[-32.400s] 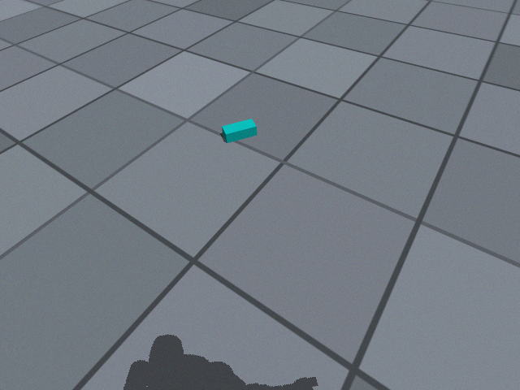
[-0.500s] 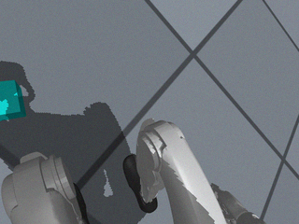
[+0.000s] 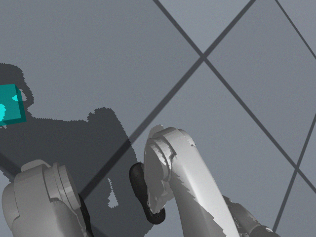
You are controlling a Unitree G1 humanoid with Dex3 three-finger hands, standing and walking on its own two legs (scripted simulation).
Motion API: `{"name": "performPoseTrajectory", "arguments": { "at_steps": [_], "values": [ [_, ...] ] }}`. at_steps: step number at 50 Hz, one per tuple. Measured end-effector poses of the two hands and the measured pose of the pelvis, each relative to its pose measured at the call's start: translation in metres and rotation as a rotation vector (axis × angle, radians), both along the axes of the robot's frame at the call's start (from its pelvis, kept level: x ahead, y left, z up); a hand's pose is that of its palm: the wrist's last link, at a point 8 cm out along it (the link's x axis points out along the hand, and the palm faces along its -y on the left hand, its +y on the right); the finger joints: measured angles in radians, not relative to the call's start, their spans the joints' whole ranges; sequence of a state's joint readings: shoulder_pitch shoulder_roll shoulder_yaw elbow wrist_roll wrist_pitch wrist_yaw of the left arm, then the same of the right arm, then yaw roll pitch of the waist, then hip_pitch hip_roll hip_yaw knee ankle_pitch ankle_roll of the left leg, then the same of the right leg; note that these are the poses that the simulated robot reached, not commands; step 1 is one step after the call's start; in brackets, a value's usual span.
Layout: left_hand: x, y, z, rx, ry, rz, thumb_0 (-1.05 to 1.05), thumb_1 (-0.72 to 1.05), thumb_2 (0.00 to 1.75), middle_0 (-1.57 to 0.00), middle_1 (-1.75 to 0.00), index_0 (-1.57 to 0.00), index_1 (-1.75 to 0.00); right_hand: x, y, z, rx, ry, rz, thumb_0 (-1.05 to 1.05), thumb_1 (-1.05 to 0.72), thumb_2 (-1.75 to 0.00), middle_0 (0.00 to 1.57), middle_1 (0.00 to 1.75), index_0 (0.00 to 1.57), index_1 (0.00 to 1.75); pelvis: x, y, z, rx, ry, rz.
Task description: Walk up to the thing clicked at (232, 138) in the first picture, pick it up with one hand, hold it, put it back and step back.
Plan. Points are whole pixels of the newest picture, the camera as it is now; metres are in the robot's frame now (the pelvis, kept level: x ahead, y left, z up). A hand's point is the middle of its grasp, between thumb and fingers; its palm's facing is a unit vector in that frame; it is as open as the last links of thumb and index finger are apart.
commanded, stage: open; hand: left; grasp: from above
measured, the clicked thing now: out of the picture +0.44 +0.34 -0.27
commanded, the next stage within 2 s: withdraw in 0.32 s
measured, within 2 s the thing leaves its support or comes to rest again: neither
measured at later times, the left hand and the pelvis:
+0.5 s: hand out of the picture +0.44 +0.33 -0.23, palm faces -0.48 -0.09 -0.87, open 13.3 cm; pelvis +0.00 +0.00 +0.00, yaw +0 degrees
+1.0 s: hand out of the picture +0.44 +0.37 -0.08, palm faces -0.45 -0.13 -0.89, open 14.0 cm; pelvis +0.00 +0.00 +0.06, yaw +5 degrees
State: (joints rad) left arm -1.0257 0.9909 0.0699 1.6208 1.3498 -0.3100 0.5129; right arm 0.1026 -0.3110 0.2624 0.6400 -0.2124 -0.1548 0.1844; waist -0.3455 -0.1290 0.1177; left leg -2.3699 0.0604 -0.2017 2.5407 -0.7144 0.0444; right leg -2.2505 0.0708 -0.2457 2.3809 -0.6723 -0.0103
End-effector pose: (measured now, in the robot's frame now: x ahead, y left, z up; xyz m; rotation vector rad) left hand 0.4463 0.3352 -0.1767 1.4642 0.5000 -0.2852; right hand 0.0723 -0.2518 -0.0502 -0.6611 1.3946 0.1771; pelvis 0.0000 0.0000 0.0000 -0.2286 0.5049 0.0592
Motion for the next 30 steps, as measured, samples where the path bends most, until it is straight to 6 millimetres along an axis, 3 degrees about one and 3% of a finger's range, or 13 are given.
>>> {"name": "performPoseTrajectory", "arguments": {
  "at_steps": [10,30],
  "values": [
    [0.000,0.001,0.002,-0.003,0.003,-0.006,0.00,-0.42,1.00,-0.10,-1.12,-0.14,-1.09,0.004,0.002,0.001,0.008,-0.003,0.007,0.00,-0.91,-0.90,0.21,0.30,0.20,0.30,0.000,0.000,0.002,-0.002,0.003,0.002],
    [0.003,0.001,0.010,-0.001,-0.036,-0.009,0.00,-0.46,0.96,-0.09,-1.07,-0.12,-1.04,-0.010,0.004,0.003,0.008,0.019,-0.014,0.00,-0.91,-0.90,0.21,0.30,0.20,0.30,-0.001,0.000,0.003,-0.002,0.001,0.001]
  ]
}}
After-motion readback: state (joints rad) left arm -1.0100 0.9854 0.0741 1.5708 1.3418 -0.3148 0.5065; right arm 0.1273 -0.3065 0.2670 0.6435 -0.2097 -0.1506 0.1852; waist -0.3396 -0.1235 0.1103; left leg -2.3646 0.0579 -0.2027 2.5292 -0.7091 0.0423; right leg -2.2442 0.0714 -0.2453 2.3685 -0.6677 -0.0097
